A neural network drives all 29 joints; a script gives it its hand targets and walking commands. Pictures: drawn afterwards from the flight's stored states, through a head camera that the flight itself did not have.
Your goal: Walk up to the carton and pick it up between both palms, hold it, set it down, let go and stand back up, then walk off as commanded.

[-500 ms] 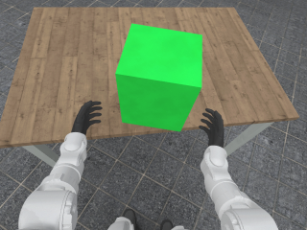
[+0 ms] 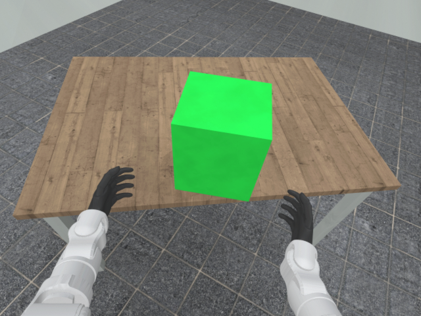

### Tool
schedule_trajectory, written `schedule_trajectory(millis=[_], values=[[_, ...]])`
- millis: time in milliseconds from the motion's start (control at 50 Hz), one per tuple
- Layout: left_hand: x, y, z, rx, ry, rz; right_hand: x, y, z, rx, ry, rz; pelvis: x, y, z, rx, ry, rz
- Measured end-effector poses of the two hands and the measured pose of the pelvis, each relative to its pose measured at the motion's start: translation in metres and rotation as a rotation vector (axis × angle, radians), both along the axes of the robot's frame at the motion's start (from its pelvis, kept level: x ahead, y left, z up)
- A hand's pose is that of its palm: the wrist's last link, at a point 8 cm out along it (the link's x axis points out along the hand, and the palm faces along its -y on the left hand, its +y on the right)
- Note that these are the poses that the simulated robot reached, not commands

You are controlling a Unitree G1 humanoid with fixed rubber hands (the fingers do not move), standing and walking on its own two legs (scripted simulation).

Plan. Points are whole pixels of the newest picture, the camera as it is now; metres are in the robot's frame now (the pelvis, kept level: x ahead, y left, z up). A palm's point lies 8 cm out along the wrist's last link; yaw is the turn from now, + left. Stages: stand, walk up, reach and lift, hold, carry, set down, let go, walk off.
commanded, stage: set down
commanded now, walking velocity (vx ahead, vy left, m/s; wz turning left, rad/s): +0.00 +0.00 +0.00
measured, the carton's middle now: (220, 139) +0.55 -0.03 -0.02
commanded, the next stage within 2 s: none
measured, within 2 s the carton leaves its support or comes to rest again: neither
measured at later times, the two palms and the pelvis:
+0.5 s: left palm (97, 241) +0.28 +0.23 -0.03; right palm (312, 259) +0.24 -0.19 -0.02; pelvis +0.05 +0.00 +0.01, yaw +0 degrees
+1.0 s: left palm (95, 254) +0.25 +0.23 -0.04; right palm (316, 272) +0.22 -0.20 -0.03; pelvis +0.05 -0.02 +0.01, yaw +0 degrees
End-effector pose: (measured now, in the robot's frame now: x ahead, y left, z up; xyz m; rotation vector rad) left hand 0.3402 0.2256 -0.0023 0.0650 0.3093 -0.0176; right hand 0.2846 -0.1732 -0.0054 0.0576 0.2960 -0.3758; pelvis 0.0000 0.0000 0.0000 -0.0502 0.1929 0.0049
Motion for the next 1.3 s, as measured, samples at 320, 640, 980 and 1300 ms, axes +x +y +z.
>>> schedule_trajectory(millis=[320,640,980,1300], values=[[-0.050,0.007,-0.031,0.021,0.108,-0.018,-0.015,0.001,-0.006,0.024,0.021,0.046,0.029,0.004,0.008,-0.004,-0.116,0.008],[-0.077,-0.004,-0.034,0.029,0.130,0.001,-0.063,-0.028,-0.017,0.037,0.052,-0.004,0.050,-0.012,0.010,0.005,-0.153,0.005],[-0.087,0.001,-0.039,0.052,0.181,0.005,-0.066,-0.024,-0.023,0.037,0.105,0.046,0.049,-0.015,0.010,0.005,-0.155,0.004],[-0.090,0.002,-0.045,0.050,0.249,0.016,-0.061,-0.021,-0.023,0.037,0.126,0.091,0.054,-0.017,0.011,0.007,-0.167,0.005]])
